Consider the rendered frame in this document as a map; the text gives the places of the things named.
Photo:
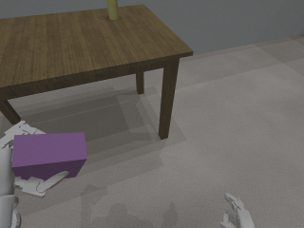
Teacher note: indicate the robot right hand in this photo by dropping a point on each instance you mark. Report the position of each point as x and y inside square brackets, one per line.
[240, 219]

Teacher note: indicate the table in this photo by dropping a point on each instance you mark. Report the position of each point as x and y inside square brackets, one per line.
[46, 52]

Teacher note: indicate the sponge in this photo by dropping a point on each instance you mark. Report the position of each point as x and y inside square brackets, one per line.
[44, 155]

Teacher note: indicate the left robot forearm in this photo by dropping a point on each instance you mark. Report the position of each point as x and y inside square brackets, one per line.
[9, 216]

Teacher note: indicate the robot left hand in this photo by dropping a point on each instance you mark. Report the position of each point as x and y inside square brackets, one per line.
[34, 187]

